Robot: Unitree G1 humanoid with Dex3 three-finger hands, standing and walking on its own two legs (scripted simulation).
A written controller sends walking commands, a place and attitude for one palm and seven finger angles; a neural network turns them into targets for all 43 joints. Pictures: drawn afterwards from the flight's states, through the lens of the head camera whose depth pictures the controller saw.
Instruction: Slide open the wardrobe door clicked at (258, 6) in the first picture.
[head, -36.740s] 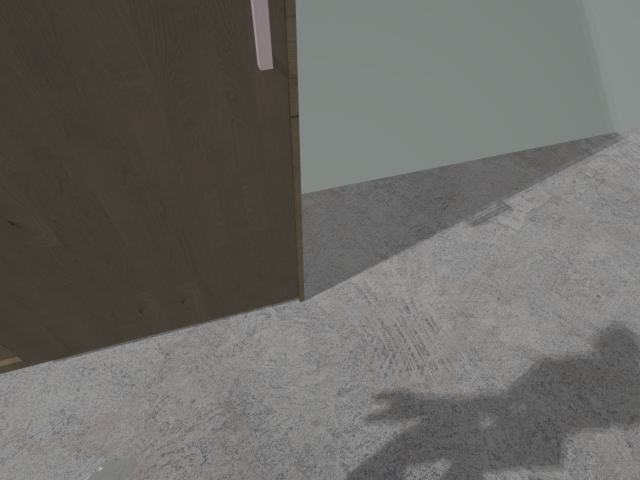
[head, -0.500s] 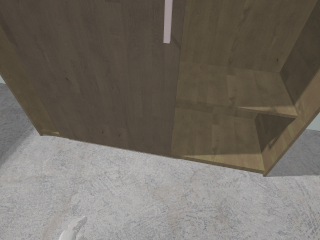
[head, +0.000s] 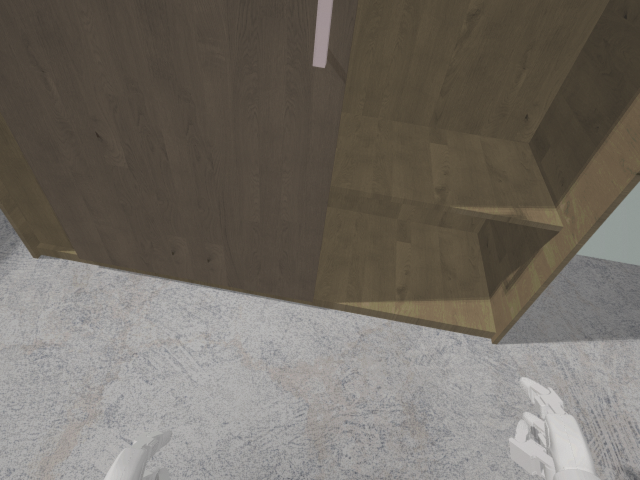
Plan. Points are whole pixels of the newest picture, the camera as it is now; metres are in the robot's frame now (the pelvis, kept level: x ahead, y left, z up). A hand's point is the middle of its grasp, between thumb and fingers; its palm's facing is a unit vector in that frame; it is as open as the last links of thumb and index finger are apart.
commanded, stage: let the arm hang, fingers relaxed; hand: right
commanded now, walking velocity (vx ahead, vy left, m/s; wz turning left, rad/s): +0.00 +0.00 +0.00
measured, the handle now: out of the picture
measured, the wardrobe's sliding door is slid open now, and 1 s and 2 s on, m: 0.67 0.67 0.67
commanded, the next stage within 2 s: look to check the result in 0.92 s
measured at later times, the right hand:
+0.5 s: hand out of the picture +0.06 -0.23 -0.14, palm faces -0.04 +0.97 -0.23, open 7.3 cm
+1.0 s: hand out of the picture +0.07 -0.24 -0.15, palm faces -0.07 +0.98 -0.19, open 7.3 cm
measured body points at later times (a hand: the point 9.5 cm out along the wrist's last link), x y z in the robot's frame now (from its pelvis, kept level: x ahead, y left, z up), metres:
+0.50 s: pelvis +0.02 -0.04 +0.03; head +0.04 -0.03 +0.48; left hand +0.00 +0.18 -0.13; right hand +0.06 -0.28 -0.13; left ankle +0.06 +0.09 -0.71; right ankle +0.00 -0.13 -0.71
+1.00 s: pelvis +0.04 -0.07 +0.03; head +0.06 -0.07 +0.48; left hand +0.03 +0.16 -0.13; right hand +0.07 -0.29 -0.14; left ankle +0.06 +0.09 -0.71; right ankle +0.00 -0.13 -0.71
